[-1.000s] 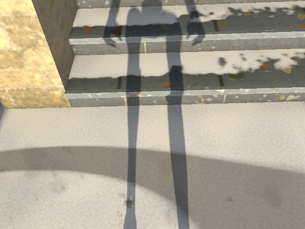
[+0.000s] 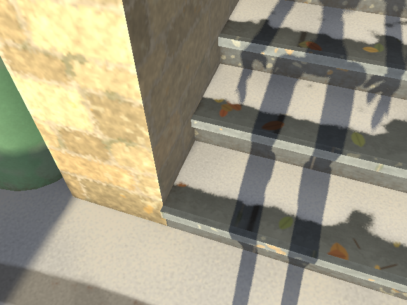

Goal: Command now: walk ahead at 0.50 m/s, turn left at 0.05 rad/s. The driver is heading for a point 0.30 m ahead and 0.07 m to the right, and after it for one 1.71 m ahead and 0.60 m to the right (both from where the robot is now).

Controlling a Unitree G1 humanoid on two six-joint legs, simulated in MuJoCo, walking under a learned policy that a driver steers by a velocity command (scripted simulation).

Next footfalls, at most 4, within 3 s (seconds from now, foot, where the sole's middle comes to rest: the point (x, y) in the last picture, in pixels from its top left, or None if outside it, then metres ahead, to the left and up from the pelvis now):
0.34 left None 0.37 0.12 -0.78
0.88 right None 0.45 -0.17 -0.78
1.34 left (267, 200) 0.78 -0.18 -0.64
1.86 right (357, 127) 0.98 -0.50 -0.50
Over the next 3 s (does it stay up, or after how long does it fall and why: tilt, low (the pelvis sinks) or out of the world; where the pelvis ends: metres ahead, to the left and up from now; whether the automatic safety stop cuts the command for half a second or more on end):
stays up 1.48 -0.61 0.48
